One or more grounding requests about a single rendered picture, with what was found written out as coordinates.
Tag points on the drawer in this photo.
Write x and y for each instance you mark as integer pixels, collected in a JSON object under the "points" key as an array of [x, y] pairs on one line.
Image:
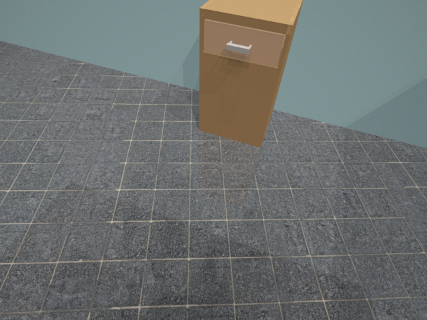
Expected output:
{"points": [[266, 45]]}

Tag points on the cabinet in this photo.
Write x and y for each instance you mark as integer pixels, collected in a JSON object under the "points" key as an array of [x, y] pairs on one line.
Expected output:
{"points": [[237, 97]]}

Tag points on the handle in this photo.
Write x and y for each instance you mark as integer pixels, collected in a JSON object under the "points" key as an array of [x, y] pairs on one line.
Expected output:
{"points": [[238, 48]]}

